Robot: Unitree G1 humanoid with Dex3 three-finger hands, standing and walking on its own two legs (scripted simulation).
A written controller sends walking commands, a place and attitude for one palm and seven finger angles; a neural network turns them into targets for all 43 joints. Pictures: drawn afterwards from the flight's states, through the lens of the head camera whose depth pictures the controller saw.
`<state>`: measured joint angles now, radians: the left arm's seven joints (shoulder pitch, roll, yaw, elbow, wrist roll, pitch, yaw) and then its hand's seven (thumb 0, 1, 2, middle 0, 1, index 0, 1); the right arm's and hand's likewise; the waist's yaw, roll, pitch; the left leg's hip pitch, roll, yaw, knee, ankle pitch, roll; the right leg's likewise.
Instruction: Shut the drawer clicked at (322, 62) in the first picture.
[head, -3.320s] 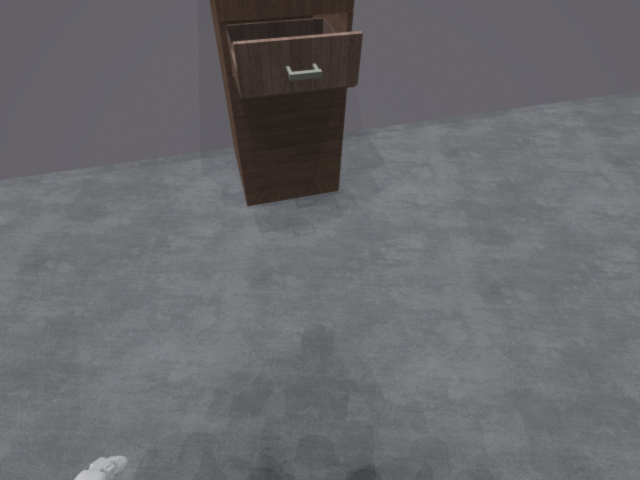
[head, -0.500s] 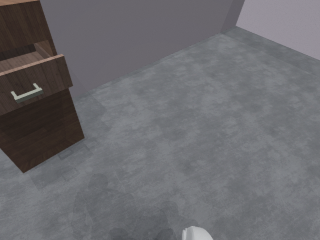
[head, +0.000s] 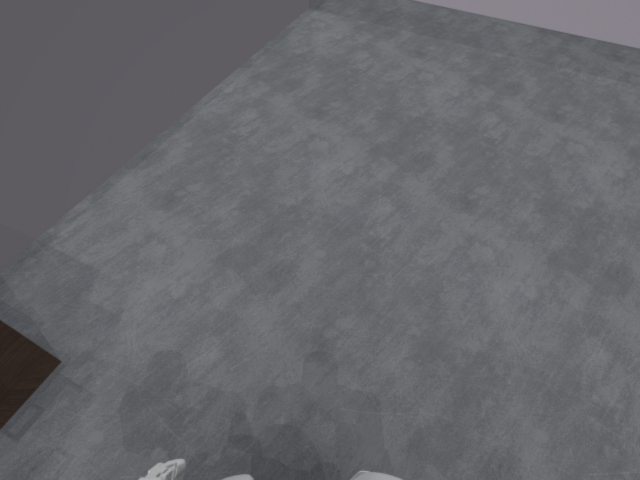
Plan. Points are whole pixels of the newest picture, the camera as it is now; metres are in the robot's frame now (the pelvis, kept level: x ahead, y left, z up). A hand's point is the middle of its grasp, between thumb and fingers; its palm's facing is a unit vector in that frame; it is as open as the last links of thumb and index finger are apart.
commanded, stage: turn to face it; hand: left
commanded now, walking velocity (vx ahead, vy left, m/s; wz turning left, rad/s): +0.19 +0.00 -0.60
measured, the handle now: out of the picture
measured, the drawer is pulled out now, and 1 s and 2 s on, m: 0.16 0.16 0.16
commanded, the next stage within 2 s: none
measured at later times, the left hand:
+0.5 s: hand (171, 473) +0.15 +0.22 -0.17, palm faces +0.15 -0.97 -0.17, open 7.4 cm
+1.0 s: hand (172, 405) +0.23 +0.22 -0.13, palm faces +0.33 -0.90 -0.29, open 7.4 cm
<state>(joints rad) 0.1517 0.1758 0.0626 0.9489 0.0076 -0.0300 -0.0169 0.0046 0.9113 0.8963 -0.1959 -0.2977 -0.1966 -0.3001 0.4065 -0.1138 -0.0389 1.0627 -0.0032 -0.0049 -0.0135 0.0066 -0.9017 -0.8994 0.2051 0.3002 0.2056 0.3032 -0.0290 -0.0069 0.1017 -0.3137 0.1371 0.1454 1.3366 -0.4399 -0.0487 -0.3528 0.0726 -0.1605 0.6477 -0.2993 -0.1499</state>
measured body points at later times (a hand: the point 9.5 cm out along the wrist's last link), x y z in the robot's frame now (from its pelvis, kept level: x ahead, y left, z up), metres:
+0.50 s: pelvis +0.15 +0.05 +0.01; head +0.17 +0.07 +0.46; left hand +0.14 +0.27 -0.16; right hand +0.24 -0.17 -0.13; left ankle +0.18 +0.12 -0.72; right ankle +0.06 -0.05 -0.66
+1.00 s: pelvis +0.17 -0.01 +0.01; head +0.21 -0.02 +0.46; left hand +0.21 +0.27 -0.10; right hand +0.29 -0.25 -0.14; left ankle +0.17 +0.12 -0.70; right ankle +0.20 -0.12 -0.72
